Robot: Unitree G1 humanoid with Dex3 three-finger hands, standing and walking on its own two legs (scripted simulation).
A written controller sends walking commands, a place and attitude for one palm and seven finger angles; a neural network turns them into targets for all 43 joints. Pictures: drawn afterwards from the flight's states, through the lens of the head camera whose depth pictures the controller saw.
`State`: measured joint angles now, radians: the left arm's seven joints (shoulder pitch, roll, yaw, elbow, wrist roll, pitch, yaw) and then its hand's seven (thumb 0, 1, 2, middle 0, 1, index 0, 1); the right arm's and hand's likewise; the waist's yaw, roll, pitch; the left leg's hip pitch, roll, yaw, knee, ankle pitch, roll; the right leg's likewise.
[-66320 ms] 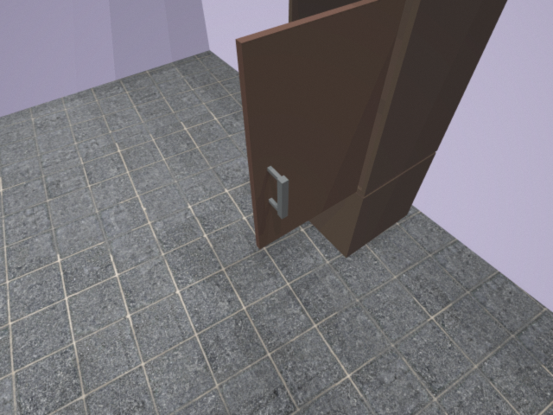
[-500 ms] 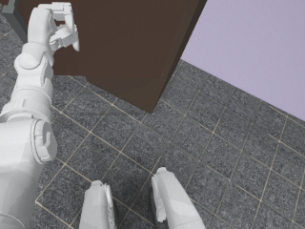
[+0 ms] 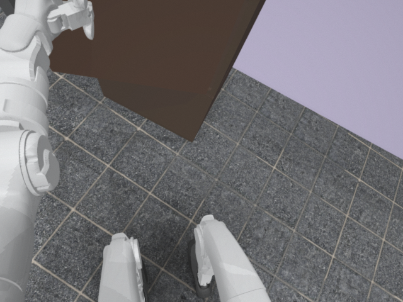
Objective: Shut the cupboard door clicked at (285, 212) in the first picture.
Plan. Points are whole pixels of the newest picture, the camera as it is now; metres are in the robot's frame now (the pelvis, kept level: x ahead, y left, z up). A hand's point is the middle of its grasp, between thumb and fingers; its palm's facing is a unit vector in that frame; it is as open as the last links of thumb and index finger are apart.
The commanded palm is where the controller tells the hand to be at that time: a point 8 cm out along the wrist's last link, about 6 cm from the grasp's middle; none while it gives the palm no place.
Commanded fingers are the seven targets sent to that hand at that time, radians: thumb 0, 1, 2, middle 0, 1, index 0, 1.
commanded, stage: pull the fist back off the door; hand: left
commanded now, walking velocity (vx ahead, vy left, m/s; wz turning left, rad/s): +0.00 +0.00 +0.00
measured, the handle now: out of the picture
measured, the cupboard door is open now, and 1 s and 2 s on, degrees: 23 18 18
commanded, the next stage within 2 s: draw the hand back to the body in 0.94 s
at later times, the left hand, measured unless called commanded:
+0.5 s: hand (110, 12) +0.60 +0.07 +0.08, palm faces +0.10 -0.99 -0.02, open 3.1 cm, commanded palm +0.55 +0.11 +0.07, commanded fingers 0.00 0.90 0.90 -1.30 -1.50 -1.30 -1.50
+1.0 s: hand (113, 57) +0.51 +0.07 +0.08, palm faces +0.07 -1.00 -0.04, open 3.1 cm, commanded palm +0.49 +0.12 +0.07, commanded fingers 0.00 0.90 0.90 -1.30 -1.50 -1.30 -1.50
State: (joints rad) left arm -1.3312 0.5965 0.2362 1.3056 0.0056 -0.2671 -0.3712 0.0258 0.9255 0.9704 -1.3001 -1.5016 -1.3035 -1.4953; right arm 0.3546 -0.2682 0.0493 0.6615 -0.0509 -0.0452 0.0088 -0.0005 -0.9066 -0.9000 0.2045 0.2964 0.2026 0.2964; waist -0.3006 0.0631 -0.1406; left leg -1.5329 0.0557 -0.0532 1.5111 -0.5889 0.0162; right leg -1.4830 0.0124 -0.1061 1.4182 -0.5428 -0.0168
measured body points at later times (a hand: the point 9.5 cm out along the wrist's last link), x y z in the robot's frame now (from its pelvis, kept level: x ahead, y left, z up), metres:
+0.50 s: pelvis +0.01 +0.00 +0.02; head +0.20 +0.00 +0.43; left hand +0.58 +0.12 +0.08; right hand -0.04 -0.23 -0.09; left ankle +0.04 +0.11 -0.56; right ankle +0.05 -0.12 -0.56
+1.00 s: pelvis +0.02 -0.01 +0.04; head +0.17 +0.00 +0.47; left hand +0.50 +0.12 +0.08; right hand +0.09 -0.27 -0.08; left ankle +0.04 +0.11 -0.56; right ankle +0.05 -0.12 -0.56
